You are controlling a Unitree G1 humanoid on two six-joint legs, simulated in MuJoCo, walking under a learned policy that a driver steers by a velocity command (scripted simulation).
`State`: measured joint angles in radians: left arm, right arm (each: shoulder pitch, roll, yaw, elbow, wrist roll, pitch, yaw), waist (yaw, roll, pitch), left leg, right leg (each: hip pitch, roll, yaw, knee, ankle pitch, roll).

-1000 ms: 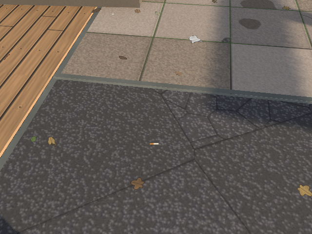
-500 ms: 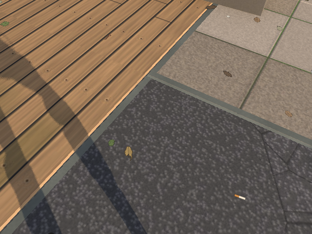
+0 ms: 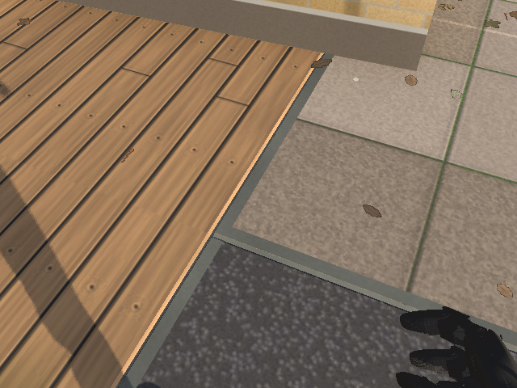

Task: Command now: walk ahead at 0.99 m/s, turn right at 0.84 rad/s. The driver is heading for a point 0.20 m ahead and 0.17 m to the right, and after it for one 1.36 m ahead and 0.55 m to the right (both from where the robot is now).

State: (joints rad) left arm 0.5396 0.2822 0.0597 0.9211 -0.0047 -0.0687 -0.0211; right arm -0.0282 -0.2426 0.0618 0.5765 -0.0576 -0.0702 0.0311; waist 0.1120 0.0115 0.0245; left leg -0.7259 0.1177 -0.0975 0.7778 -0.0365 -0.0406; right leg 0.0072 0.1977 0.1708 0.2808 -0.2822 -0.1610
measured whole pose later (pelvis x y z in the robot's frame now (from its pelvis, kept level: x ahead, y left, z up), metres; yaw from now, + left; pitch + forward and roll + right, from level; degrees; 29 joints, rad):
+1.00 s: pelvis +0.89 -0.24 -0.03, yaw -54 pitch +2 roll +0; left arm 0.43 0.37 0.08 0.84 0.02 -0.07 -0.01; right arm 0.06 -0.29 0.00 0.60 -0.04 -0.07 0.00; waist 0.08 -0.02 0.02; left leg -0.52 0.04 -0.01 0.59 -0.13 -0.01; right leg 0.04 0.15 0.24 0.66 -0.47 -0.14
